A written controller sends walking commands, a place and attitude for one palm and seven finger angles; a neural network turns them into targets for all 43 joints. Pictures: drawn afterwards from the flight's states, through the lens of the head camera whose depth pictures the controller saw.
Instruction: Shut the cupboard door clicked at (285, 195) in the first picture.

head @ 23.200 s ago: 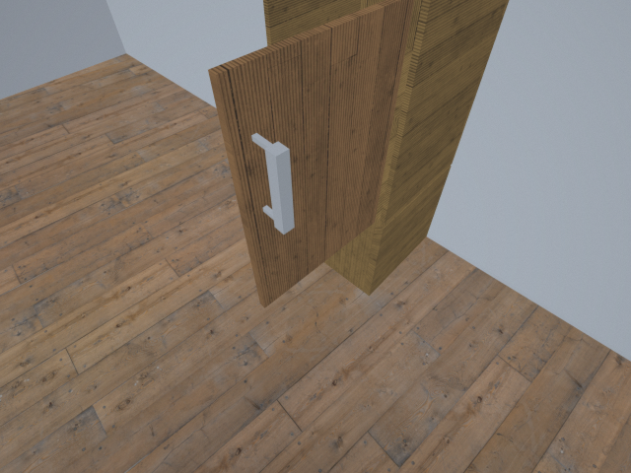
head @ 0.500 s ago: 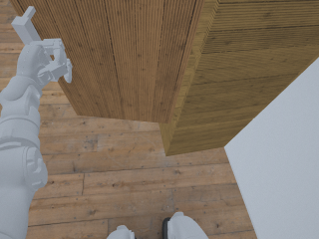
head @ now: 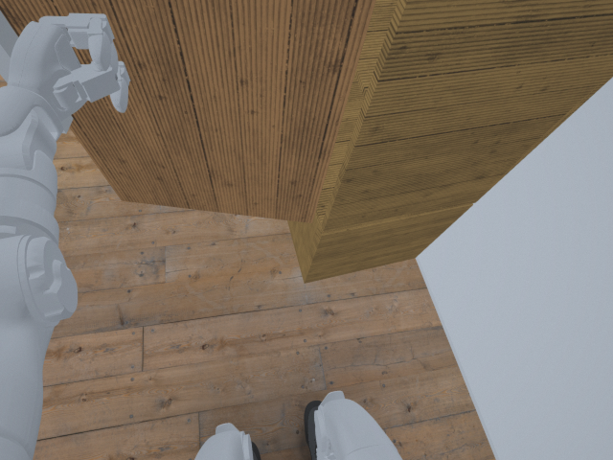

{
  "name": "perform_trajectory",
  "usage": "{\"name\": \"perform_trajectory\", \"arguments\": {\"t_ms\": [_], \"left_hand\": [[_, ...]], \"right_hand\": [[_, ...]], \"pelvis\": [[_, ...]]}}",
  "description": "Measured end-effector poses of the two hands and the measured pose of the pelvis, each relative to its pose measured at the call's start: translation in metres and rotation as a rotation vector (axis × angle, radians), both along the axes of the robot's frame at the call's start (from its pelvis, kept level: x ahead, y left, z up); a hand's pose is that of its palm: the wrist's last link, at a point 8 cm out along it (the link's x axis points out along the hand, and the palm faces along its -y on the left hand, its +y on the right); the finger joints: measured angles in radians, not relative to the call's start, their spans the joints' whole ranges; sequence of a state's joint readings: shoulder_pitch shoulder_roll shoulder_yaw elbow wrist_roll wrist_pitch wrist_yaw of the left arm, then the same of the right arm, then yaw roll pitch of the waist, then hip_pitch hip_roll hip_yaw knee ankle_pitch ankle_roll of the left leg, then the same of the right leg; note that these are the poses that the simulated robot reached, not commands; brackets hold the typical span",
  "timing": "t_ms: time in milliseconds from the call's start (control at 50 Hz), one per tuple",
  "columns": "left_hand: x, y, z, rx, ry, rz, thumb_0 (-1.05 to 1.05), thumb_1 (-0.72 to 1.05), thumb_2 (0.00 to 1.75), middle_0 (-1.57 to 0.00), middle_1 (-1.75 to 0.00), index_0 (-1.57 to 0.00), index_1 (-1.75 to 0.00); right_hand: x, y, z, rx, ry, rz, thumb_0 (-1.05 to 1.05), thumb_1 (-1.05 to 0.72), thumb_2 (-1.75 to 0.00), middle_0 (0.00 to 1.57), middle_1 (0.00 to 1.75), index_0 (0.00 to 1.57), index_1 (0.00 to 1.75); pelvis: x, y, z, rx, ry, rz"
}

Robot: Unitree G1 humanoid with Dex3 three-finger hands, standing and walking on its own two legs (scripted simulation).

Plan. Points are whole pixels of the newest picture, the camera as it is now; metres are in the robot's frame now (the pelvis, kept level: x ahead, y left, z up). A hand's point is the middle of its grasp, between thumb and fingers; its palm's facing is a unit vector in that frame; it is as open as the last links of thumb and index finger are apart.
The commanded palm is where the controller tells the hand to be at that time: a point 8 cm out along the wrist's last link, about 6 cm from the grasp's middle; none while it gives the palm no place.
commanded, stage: push the door shut along its arc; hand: left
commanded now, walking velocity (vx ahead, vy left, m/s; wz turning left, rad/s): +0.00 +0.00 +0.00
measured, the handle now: (28, 57) +0.59 +0.24 +0.10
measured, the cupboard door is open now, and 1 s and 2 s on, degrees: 71 54 54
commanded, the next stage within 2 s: pull the fist back off the door in 0.54 s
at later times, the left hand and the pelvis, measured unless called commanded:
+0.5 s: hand (140, 49) +0.59 +0.12 +0.12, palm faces -0.35 -0.94 +0.01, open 3.3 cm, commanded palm +0.61 +0.15 +0.11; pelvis +0.00 -0.01 -0.01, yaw +0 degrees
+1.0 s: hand (174, 50) +0.61 +0.08 +0.10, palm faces +0.05 -1.00 +0.01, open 3.1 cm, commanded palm +0.56 +0.13 +0.11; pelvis +0.01 -0.02 +0.00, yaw -1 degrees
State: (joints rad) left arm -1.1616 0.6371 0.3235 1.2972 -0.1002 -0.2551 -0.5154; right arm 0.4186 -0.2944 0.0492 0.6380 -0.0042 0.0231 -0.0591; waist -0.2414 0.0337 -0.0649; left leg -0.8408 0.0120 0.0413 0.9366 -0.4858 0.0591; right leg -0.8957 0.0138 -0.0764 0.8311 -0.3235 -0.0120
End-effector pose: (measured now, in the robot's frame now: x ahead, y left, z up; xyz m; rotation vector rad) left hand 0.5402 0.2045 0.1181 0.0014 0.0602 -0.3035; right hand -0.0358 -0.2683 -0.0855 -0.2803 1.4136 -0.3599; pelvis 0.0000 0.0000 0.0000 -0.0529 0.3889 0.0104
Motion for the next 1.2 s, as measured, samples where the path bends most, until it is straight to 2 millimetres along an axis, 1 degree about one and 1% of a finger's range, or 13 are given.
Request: {"name": "perform_trajectory", "arguments": {"t_ms": [60, 240, 400, 660, 700, 740, 780, 840, 900, 960, 1040, 1120, 1200], "left_hand": [[0.007, -0.008, -0.001, -0.002, 0.009, -0.016, 0.02, 0.91, 0.9, -1.3, -1.5, -1.3, -1.5], [0.023, -0.014, -0.001, 0.006, 0.02, -0.023, 0.01, 0.91, 0.93, -1.29, -1.5, -1.3, -1.5], [0.037, -0.021, 0.0, 0.011, 0.029, -0.04, 0.01, 0.93, 0.95, -1.3, -1.5, -1.3, -1.5], [0.058, -0.041, 0.0, 0.026, 0.022, -0.068, 0.01, 0.99, 0.97, -1.29, -1.5, -1.3, -1.5], [0.061, -0.042, -0.002, -0.061, 0.036, 0.021, 0.02, 0.96, 0.96, -1.3, -1.5, -1.3, -1.5], [0.065, -0.041, -0.007, -0.115, 0.054, 0.172, 0.02, 0.93, 0.95, -1.3, -1.5, -1.3, -1.5], [0.066, -0.042, -0.01, -0.083, 0.036, 0.305, 0.02, 0.92, 0.94, -1.3, -1.5, -1.3, -1.5], [0.063, -0.048, -0.013, 0.01, -0.031, 0.389, 0.02, 0.91, 0.92, -1.29, -1.5, -1.29, -1.5], [0.055, -0.059, -0.018, 0.043, -0.034, 0.363, 0.02, 0.91, 0.91, -1.29, -1.5, -1.29, -1.5], [0.047, -0.066, -0.021, 0.016, 0.013, 0.344, 0.02, 0.91, 0.91, -1.29, -1.5, -1.3, -1.5], [0.037, -0.066, -0.012, 0.005, -0.002, 0.363, 0.02, 0.9, 0.91, -1.29, -1.5, -1.3, -1.5], [0.023, -0.059, 0.0, 0.017, -0.045, 0.367, 0.02, 0.9, 0.9, -1.29, -1.5, -1.3, -1.5], [0.003, -0.051, -0.003, 0.028, -0.023, 0.355, 0.02, 0.9, 0.9, -1.29, -1.5, -1.3, -1.5]], "right_hand": [[-0.003, 0.001, -0.001, 0.001, 0.017, -0.007, 0.0, -0.9, -0.9, 0.2, 0.3, 0.2, 0.3], [-0.011, 0.002, -0.001, 0.0, 0.054, -0.022, 0.0, -0.9, -0.9, 0.2, 0.3, 0.2, 0.3], [-0.016, -0.002, -0.002, -0.015, 0.083, -0.024, 0.0, -0.9, -0.9, 0.2, 0.3, 0.2, 0.3], [-0.028, -0.003, -0.008, -0.02, 0.123, -0.04, 0.0, -0.9, -0.9, 0.2, 0.3, 0.2, 0.3], [-0.03, 0.0, -0.009, -0.004, 0.131, -0.027, 0.0, -0.9, -0.9, 0.2, 0.3, 0.2, 0.3], [-0.031, 0.006, -0.009, 0.031, 0.135, -0.008, 0.0, -0.9, -0.9, 0.2, 0.3, 0.2, 0.3], [-0.033, 0.013, -0.008, 0.076, 0.139, 0.009, 0.0, -0.9, -0.9, 0.2, 0.3, 0.2, 0.3], [-0.038, 0.023, -0.008, 0.141, 0.152, 0.004, 0.0, -0.9, -0.9, 0.2, 0.3, 0.2, 0.3], [-0.044, 0.03, -0.005, 0.181, 0.17, -0.031, 0.0, -0.9, -0.9, 0.2, 0.3, 0.2, 0.3], [-0.047, 0.033, 0.0, 0.192, 0.17, -0.058, 0.0, -0.9, -0.9, 0.2, 0.3, 0.2, 0.3], [-0.046, 0.028, 0.005, 0.184, 0.136, -0.071, 0.0, -0.9, -0.9, 0.2, 0.3, 0.2, 0.3], [-0.041, 0.019, 0.007, 0.175, 0.104, -0.064, 0.0, -0.9, -0.9, 0.2, 0.3, 0.2, 0.3], [-0.029, 0.007, 0.007, 0.158, 0.071, -0.041, 0.0, -0.9, -0.9, 0.2, 0.3, 0.2, 0.3]], "pelvis": [[0.002, 0.0, -0.001, -0.001, 0.007, 0.0], [0.005, -0.003, -0.004, -0.004, 0.029, 0.0], [0.005, -0.006, -0.009, -0.011, 0.052, 0.007], [0.004, -0.009, -0.019, -0.017, 0.092, 0.01], [0.004, -0.008, -0.021, -0.023, 0.107, 0.014], [0.004, -0.009, -0.02, -0.023, 0.117, 0.017], [0.004, -0.01, -0.02, -0.021, 0.127, 0.016], [0.006, -0.011, -0.017, -0.014, 0.127, 0.01], [0.008, -0.013, -0.011, -0.008, 0.11, 0.004], [0.011, -0.014, -0.004, -0.003, 0.087, -0.002], [0.015, -0.016, 0.004, 0.004, 0.052, -0.014], [0.016, -0.017, 0.009, 0.01, 0.018, -0.021], [0.015, -0.017, 0.013, 0.014, -0.013, -0.017]]}}
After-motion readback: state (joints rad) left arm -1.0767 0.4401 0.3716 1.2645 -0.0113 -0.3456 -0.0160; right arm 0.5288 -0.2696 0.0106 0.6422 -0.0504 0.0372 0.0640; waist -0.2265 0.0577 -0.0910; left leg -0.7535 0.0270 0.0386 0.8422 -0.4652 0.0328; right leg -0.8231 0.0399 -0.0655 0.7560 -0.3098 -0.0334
